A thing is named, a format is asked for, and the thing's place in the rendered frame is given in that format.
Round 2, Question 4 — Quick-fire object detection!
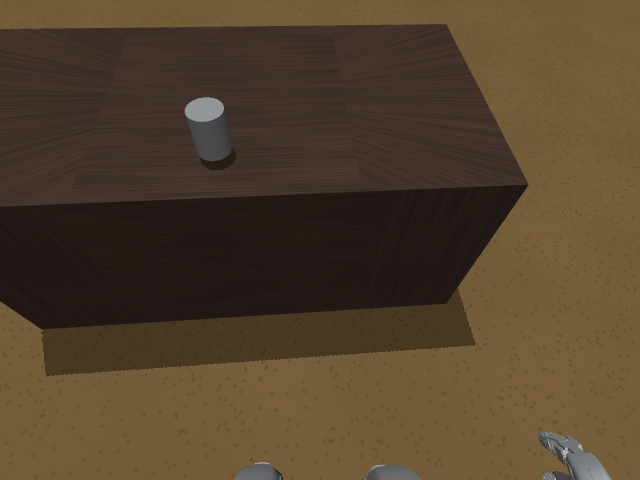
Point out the right robot hand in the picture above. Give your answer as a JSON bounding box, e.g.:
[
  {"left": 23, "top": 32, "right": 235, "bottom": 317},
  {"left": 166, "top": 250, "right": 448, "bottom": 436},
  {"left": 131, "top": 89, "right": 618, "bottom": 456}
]
[{"left": 538, "top": 431, "right": 612, "bottom": 480}]

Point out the can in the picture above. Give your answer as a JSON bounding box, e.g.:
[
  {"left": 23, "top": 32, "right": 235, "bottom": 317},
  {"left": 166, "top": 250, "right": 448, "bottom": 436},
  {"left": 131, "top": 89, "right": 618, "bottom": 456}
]
[{"left": 185, "top": 97, "right": 232, "bottom": 161}]

